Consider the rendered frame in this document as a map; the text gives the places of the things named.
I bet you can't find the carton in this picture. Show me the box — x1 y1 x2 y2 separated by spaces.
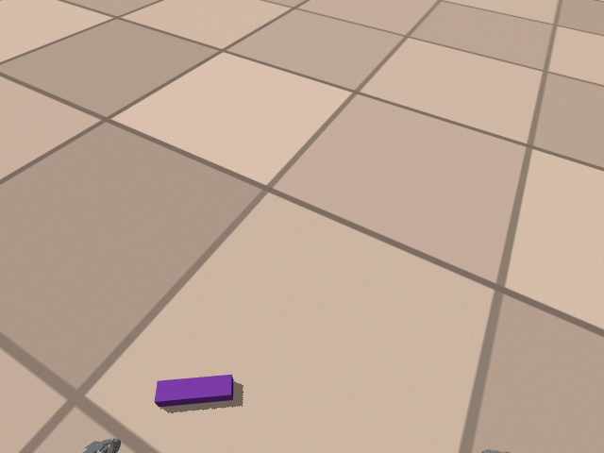
155 375 233 407

